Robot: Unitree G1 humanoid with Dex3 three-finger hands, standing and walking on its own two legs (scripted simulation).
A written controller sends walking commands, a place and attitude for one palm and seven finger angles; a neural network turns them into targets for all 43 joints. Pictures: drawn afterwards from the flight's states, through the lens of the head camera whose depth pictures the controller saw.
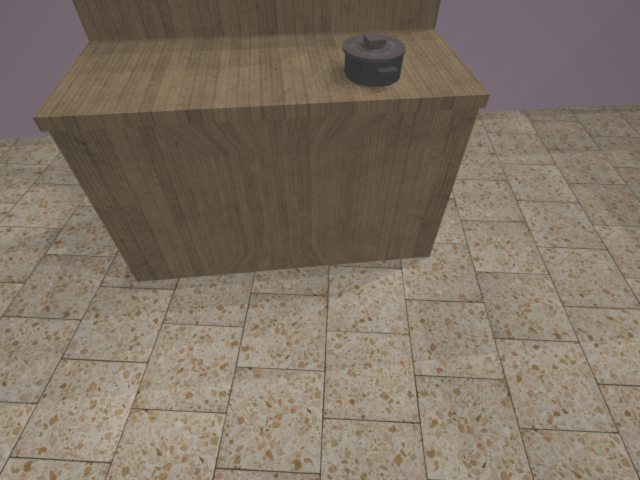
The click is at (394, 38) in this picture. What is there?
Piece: lid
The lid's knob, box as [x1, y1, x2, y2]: [363, 33, 385, 46]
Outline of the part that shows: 363,35 363,40 368,46 385,45 385,39 379,33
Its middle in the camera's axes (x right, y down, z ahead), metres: +0.15 -0.55 +1.08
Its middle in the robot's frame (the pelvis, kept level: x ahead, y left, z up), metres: +1.19 -0.08 +0.06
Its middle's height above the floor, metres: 0.83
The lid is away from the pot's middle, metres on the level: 0.00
